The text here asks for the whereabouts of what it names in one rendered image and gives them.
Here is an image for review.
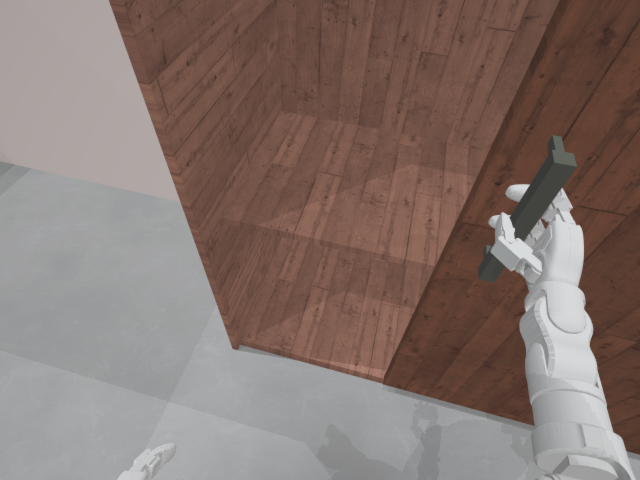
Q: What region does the handle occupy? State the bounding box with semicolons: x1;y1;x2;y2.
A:
478;135;577;283

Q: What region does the right robot hand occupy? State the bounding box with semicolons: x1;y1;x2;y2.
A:
488;184;584;292

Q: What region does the left robot hand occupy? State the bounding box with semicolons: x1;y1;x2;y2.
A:
117;443;176;480

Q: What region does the right robot forearm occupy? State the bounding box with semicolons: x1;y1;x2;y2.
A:
519;281;636;480

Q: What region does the wardrobe door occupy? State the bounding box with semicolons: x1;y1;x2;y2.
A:
383;0;640;455

